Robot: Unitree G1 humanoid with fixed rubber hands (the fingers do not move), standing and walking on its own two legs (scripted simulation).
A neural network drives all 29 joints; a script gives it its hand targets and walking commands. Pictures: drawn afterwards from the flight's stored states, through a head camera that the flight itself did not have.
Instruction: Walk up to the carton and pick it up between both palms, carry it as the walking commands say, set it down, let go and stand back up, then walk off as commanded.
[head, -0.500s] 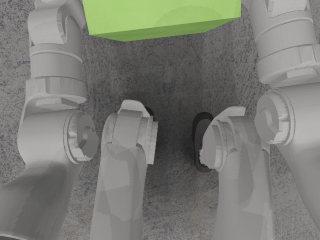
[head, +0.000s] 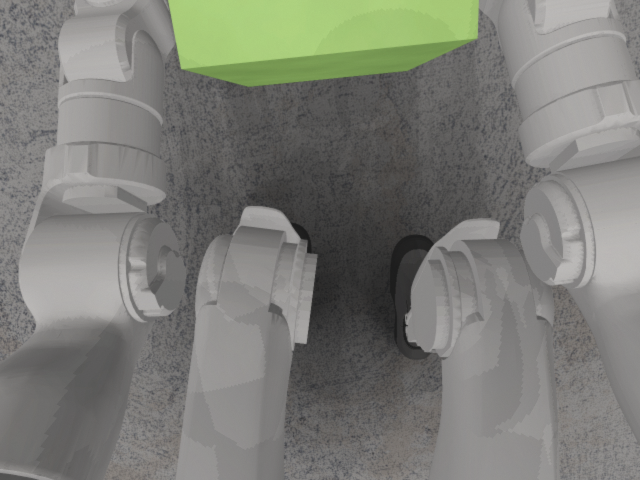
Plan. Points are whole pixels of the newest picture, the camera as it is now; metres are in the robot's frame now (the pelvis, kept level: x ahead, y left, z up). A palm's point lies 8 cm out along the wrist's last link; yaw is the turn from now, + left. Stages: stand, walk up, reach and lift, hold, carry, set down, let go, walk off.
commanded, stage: set down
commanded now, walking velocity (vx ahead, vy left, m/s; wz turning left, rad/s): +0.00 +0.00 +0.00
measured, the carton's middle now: out of the picture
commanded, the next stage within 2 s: none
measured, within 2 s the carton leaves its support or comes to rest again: neither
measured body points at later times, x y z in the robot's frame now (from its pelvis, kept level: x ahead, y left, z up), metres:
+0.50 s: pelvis +0.00 +0.00 -0.01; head +0.38 +0.01 +0.22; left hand +0.54 +0.21 -0.19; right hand +0.58 -0.09 -0.20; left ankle +0.11 +0.11 -0.34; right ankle +0.10 -0.11 -0.34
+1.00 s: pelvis +0.00 -0.01 -0.02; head +0.37 +0.01 +0.22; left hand +0.53 +0.21 -0.20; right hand +0.58 -0.09 -0.20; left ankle +0.11 +0.11 -0.34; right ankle +0.10 -0.11 -0.34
